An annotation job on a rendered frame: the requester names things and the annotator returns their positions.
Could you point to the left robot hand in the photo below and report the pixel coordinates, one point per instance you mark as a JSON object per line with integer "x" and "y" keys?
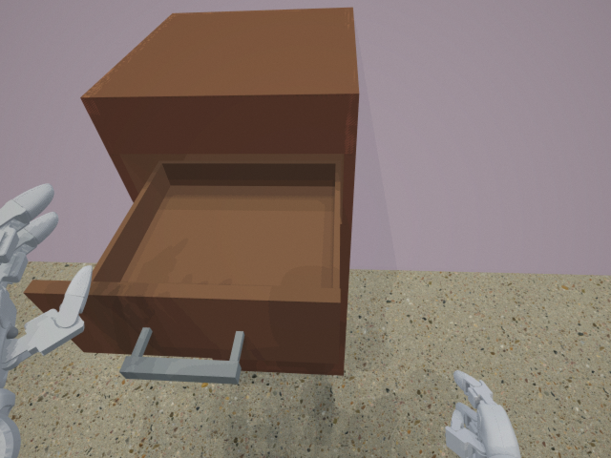
{"x": 18, "y": 237}

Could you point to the cabinet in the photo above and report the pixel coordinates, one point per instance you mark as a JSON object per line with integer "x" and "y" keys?
{"x": 250, "y": 85}

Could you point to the right robot hand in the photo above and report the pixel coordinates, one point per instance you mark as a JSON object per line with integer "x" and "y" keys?
{"x": 488, "y": 432}

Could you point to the left robot forearm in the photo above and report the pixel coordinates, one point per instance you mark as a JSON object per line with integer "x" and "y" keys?
{"x": 10, "y": 439}

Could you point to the handle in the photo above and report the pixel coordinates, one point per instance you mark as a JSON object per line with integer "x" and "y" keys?
{"x": 182, "y": 370}

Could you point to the drawer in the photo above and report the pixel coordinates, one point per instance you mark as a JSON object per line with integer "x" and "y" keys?
{"x": 209, "y": 248}

